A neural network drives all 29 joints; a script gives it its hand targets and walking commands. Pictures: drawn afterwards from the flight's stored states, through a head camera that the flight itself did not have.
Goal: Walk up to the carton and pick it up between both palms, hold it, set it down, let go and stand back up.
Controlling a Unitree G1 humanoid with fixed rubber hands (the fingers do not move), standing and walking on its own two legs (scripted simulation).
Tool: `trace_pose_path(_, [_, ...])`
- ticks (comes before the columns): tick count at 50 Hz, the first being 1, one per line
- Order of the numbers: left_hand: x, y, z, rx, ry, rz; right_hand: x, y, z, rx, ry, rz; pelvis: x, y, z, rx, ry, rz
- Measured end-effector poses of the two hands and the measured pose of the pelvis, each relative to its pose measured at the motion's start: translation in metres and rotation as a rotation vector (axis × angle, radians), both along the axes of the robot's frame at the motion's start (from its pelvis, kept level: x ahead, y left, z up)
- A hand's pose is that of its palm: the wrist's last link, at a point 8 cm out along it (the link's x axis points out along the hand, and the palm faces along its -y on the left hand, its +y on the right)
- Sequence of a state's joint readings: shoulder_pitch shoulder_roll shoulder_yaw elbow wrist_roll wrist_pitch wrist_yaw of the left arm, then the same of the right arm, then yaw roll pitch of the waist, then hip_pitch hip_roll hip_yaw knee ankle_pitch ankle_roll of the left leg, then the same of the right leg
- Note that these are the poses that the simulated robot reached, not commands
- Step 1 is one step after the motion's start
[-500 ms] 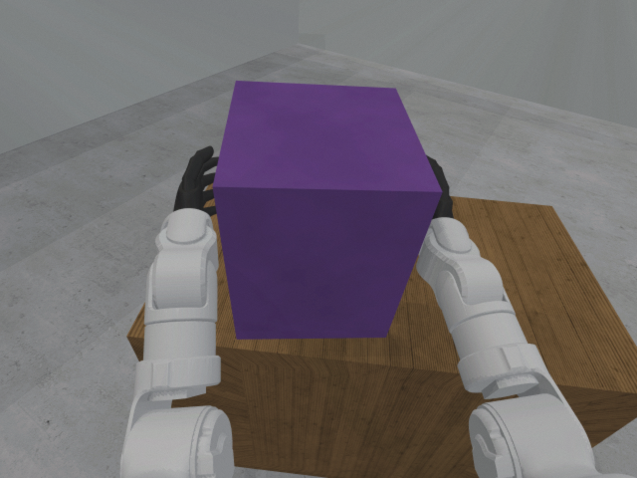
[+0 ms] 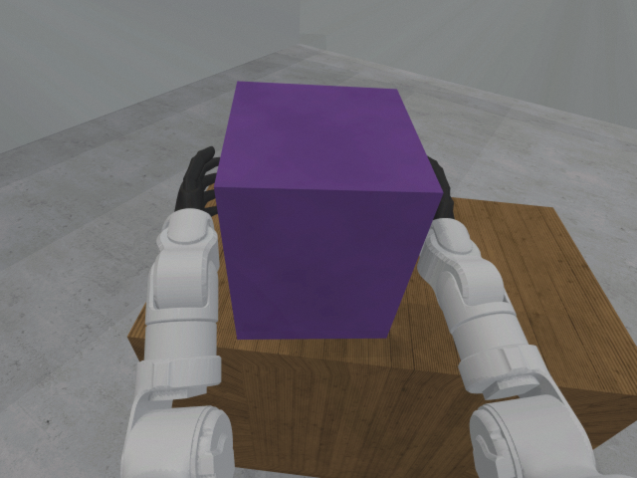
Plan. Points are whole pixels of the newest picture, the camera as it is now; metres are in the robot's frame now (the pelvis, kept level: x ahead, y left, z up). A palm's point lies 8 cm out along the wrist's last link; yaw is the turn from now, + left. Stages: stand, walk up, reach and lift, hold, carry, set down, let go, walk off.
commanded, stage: hold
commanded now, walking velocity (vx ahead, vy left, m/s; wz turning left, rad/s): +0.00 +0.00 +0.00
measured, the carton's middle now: (315, 216) +0.38 +0.01 +0.17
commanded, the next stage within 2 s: set down in 1.68 s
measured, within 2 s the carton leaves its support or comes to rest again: neither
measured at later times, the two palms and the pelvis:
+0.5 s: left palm (195, 213) +0.36 +0.16 +0.19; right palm (435, 221) +0.36 -0.13 +0.18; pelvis +0.00 +0.00 +0.00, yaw +0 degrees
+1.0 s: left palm (196, 213) +0.36 +0.16 +0.19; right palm (435, 220) +0.36 -0.13 +0.18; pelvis +0.00 +0.00 +0.00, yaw +0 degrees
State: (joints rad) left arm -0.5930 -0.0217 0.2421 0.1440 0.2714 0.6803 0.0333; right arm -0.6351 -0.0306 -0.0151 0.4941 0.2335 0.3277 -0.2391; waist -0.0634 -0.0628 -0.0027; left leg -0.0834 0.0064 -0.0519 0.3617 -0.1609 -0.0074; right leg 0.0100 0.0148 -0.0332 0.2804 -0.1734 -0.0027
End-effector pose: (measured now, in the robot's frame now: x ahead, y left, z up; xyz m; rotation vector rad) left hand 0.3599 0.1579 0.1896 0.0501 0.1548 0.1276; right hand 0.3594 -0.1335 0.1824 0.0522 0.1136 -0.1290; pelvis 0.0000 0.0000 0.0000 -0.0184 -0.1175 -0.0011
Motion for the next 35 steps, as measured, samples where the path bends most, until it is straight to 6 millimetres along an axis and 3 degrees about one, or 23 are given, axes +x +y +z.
trace_pose_path(35, [-0.0011,-0.0023,0.0006,-0.001,-0.008,-0.005,-0.0022,-0.0022,-0.0004,0.003,-0.008,-0.003,0.0009,-0.0009,0.0,0.0,-0.002,0.0])
